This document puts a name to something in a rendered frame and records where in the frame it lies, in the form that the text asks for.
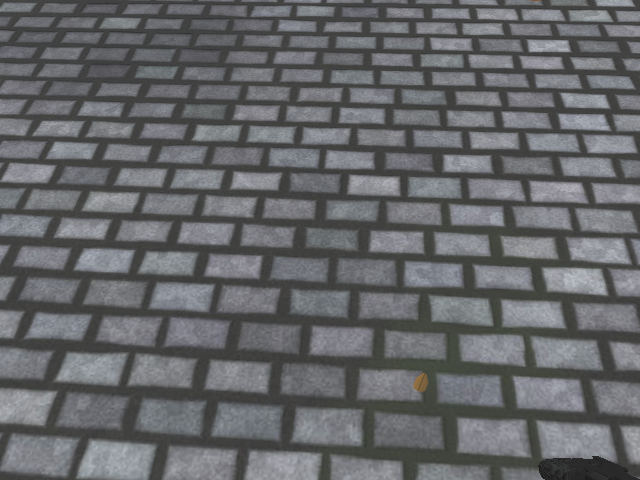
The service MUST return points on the right robot hand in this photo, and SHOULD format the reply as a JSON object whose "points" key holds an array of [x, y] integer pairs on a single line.
{"points": [[582, 469]]}

